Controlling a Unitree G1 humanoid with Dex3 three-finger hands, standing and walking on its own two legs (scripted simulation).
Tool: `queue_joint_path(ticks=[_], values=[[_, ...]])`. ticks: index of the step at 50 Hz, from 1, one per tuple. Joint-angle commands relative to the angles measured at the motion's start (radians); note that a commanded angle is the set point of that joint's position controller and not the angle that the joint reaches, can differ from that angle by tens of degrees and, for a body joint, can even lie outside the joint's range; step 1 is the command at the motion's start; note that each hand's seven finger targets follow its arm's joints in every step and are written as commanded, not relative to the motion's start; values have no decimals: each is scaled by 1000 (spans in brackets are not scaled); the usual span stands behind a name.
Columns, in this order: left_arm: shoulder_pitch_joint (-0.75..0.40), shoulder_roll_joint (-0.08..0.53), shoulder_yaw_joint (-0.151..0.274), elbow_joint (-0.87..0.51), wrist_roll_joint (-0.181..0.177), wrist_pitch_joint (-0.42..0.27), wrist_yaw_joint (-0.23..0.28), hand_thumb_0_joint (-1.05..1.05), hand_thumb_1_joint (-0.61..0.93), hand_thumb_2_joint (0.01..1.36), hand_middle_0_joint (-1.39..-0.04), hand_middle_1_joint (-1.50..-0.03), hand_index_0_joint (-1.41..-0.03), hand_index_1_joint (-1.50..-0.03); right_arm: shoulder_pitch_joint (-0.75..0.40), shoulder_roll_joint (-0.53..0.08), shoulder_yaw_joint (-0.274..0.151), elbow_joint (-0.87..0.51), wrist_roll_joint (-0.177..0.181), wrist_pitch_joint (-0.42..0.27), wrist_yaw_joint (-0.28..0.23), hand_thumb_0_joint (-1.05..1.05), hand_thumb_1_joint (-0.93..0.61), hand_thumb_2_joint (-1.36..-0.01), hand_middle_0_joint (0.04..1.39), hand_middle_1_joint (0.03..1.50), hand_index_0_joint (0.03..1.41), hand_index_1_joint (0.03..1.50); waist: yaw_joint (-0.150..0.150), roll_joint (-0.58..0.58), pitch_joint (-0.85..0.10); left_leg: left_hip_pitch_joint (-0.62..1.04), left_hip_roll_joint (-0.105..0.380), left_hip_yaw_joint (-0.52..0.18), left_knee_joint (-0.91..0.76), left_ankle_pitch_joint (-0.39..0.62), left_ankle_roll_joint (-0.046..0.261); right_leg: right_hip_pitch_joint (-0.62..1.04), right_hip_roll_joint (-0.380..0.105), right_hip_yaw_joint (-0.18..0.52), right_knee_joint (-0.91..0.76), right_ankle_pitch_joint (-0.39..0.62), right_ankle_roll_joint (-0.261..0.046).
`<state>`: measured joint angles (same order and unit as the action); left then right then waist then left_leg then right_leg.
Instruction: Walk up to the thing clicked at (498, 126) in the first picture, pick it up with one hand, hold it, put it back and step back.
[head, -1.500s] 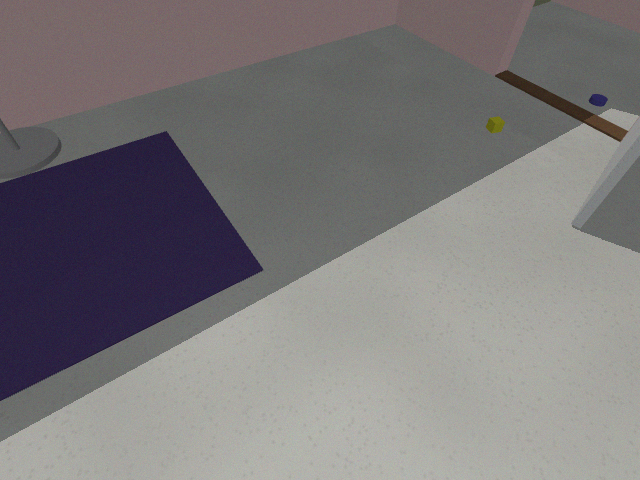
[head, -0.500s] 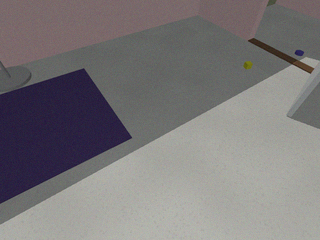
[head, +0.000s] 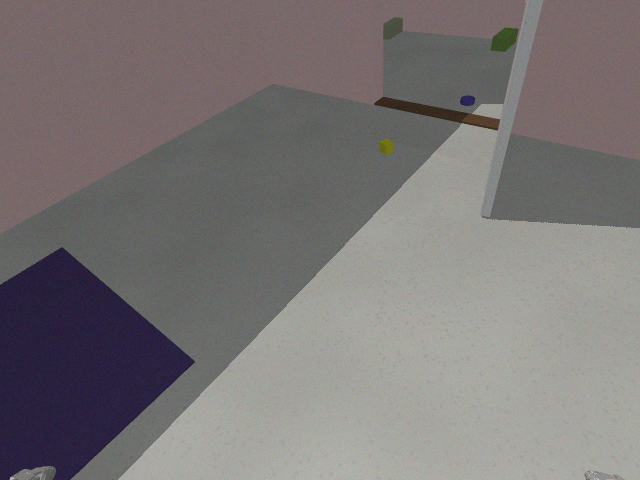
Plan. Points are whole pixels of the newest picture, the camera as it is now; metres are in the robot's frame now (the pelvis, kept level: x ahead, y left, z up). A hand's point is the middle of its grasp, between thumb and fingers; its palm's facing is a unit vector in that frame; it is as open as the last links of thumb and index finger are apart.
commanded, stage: walk up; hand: left
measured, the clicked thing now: (386, 146) +2.06 -0.26 -0.71
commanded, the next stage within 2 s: none
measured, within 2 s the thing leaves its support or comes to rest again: neither
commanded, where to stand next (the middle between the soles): +1.89 +0.17 m, yaw -101 degrees
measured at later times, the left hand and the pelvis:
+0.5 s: hand (182, 318) +0.46 +0.31 -0.13, palm faces -0.39 -0.79 -0.47, open 7.4 cm; pelvis +0.32 +0.03 +0.01, yaw -22 degrees
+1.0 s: hand (293, 164) +0.94 +0.11 -0.09, palm faces -0.55 -0.66 -0.51, open 7.4 cm; pelvis +0.66 -0.03 +0.01, yaw -41 degrees
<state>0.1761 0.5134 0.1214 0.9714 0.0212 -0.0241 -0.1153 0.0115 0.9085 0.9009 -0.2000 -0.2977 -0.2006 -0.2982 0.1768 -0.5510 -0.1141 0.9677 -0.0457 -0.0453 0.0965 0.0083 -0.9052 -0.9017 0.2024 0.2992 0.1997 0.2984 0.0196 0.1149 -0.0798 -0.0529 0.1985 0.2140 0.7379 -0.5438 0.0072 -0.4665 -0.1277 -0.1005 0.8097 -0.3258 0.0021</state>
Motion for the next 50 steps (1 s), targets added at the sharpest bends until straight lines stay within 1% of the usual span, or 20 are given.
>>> queue_joint_path(ticks=[1, 4, 7, 12, 18, 21, 22, 23, 24, 25, 26, 29, 34, 37, 41, 42, 43, 44, 45, 50], values=[[143, 342, 58, -28, -32, -31, 56, 0, 900, 900, -200, -300, -200, -300, -340, -112, 22, -256, 24, -56, 17, 0, -900, -900, 200, 300, 200, 300, 121, -381, 116, -855, -127, -290, 558, 15, -9, 477, -300, 1020, -802, -709, -244], [21, 261, 35, -71, -35, -48, 90, 0, 900, 900, -200, -300, -200, -300, -218, -138, 23, -186, 36, -52, 23, 0, -900, -900, 200, 300, 200, 300, 8, -262, 98, -711, -59, -307, 415, 224, 8, 412, -175, 672, -685, -339, -163], [-26, 220, 17, -87, -42, -72, 90, 0, 900, 900, -200, -300, -200, -300, -146, -140, 8, -167, 22, -21, 40, 0, -900, -900, 200, 300, 200, 300, -33, -303, 135, -565, -69, -275, 293, 353, -16, 236, -63, 450, -722, -275, -130], [87, 217, 15, -80, -49, -101, 94, 0, 900, 900, -200, -300, -200, -300, -207, -121, 5, -206, 9, -12, 47, 0, -900, -900, 200, 300, 200, 300, -7, -147, 99, -599, -96, -249, 159, 481, -79, 300, -26, 381, -713, -129, -168], [71, 252, 14, -88, -34, -105, 124, 0, 900, 900, -200, -300, -200, -300, -275, -83, 2, -243, 6, -15, 65, 0, -900, -900, 200, 300, 200, 300, -33, -204, 134, -460, -88, -284, -69, 441, -47, 303, -69, 372, -631, 46, -189], [-33, 245, 11, -112, -11, -92, 133, 0, 900, 900, -200, -300, -200, -300, 78, -123, -43, -148, 12, -9, 42, 0, -900, -900, 200, 300, 200, 300, -219, -173, 4, -19, -102, -299, -194, 365, 18, 193, -59, 336, -240, 375, -128], [3, 184, -6, -113, 1, -92, 130, 0, 900, 900, -200, -300, -200, -300, 286, -202, -75, -90, 11, -13, 13, 0, -900, -900, 200, 300, 200, 300, -299, 16, -127, 260, -94, -355, -260, 243, 40, 43, 40, 267, 149, 331, -75], [33, 41, -57, -116, -7, -92, 131, 0, 900, 900, -200, -300, -200, -300, 349, -265, -98, -84, 4, -15, -12, 0, -900, -900, 200, 300, 200, 300, -304, 314, -125, 386, 96, -623, -335, -69, 5, -223, 164, 214, 428, -239, -68], [181, 50, -59, -120, -52, -93, 143, 0, 900, 900, -200, -300, -200, -300, 132, -311, -96, -158, 41, -32, -19, 0, -900, -900, 200, 300, 200, 300, -138, 435, -119, 326, 225, -1031, -617, -122, 54, -355, 222, 204, 588, -245, -92], [171, 95, -62, -74, -42, -97, 146, 0, 900, 900, -200, -300, -200, -300, 2, -279, -91, -190, 57, -34, -22, 0, -900, -900, 200, 300, 200, 300, -90, 278, -61, 178, 214, -986, -655, -197, 64, -306, 119, 240, 598, -112, -104], [134, 151, -50, -55, -47, -93, 133, 0, 900, 900, -200, -300, -200, -300, -45, -206, -66, -215, 47, -31, -24, 0, -900, -900, 200, 300, 200, 300, -78, 127, -13, 74, 172, -754, -589, -84, 44, -245, 53, 217, 492, 9, -80], [64, 182, -18, -32, -56, -61, 99, 0, 900, 900, -200, -300, -200, -300, -35, -92, -30, -200, 20, -36, -18, 0, -900, -900, 200, 300, 200, 300, -82, 57, 33, 7, 60, -393, -514, 164, 80, -177, 2, 128, 307, 97, -26], [-77, 127, -28, -100, -49, -35, 77, 0, 900, 900, -200, -300, -200, -300, 9, -98, -31, -225, 15, -32, -4, 0, -900, -900, 200, 300, 200, 300, -103, 22, 165, -35, 55, -208, -569, 351, 96, -188, -6, 55, 40, 148, -4], [-134, 107, -29, -130, -55, -37, 79, 0, 900, 900, -200, -300, -200, -300, 14, -86, -35, -262, 1, -15, 1, 0, -900, -900, 200, 300, 200, 300, -104, -25, 125, -33, 6, -80, -526, 611, 40, -24, 44, -53, -139, 255, -22], [188, 157, -1, -70, -56, -21, 113, 0, 900, 900, -200, -300, -200, -300, -57, -132, -63, -314, -2, -5, -22, 0, -900, -900, 200, 300, 200, 300, 79, -59, -25, -196, -49, -25, -63, 1105, -32, 470, 133, -141, -155, 190, -78], [374, 198, 25, -30, -43, -23, 133, 0, 900, 900, -200, -300, -200, -300, -42, -116, -54, -325, -3, -2, -25, 0, -900, -900, 200, 300, 200, 300, 166, -163, -106, -313, -93, -16, 240, 1019, -54, 692, 125, -104, -243, 138, -95], [461, 241, 50, -23, -25, -24, 161, 0, 900, 900, -200, -300, -200, -300, 13, -48, -23, -319, 0, 1, -29, 0, -900, -900, 200, 300, 200, 300, 191, -303, -80, -599, -178, -103, 511, 289, -60, 837, -55, 195, -273, 10, -163], [347, 303, 61, -91, -28, -21, 175, 0, 900, 900, -200, -300, -200, -300, 97, -52, -11, -346, 17, 12, -23, 0, -900, -900, 200, 300, 200, 300, 103, -330, -128, -829, -242, -235, 736, -71, -98, 877, -332, 766, -367, -95, -340], [249, 305, 48, -150, -47, -26, 200, 0, 900, 900, -200, -300, -200, -300, 39, -138, -30, -352, 14, 23, -27, 0, -900, -900, 200, 300, 200, 300, 76, -153, -121, -870, -162, -427, 819, -10, -74, 750, -402, 969, -494, -337, -390], [62, 210, 10, -199, -41, -102, 198, 0, 900, 900, -200, -300, -200, -300, 42, -98, -19, -327, -13, 48, 16, 0, -900, -900, 200, 300, 200, 300, -94, -130, 149, -555, -77, -336, 384, 228, -14, 139, -104, 357, -506, 140, -181]])
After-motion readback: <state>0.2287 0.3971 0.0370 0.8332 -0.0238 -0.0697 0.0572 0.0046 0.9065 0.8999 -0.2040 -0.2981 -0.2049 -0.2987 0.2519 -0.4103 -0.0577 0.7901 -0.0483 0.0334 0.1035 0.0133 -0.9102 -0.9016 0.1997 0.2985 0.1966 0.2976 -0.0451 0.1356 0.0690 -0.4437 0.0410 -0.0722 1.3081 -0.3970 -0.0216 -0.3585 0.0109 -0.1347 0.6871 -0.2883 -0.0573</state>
